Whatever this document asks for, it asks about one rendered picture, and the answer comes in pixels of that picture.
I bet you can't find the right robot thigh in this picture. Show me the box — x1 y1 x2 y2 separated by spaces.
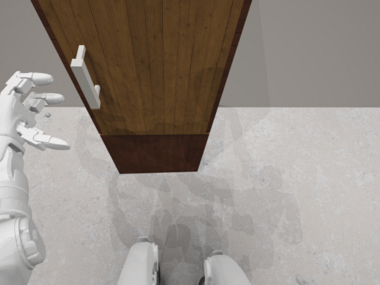
204 255 252 285

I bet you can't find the left robot hand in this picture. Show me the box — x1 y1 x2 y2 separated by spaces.
0 71 71 151

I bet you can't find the robot left upper arm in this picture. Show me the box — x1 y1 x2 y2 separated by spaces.
0 217 46 285

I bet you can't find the left robot thigh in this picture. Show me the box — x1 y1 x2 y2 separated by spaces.
117 242 159 285

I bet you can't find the cupboard door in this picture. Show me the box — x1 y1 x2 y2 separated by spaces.
38 0 244 135

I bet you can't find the handle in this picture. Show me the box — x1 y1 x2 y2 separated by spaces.
70 45 101 109

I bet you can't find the left robot forearm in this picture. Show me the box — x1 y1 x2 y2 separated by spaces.
0 135 32 223

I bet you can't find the robot thigh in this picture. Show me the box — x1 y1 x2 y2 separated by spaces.
117 242 159 285
204 255 252 285

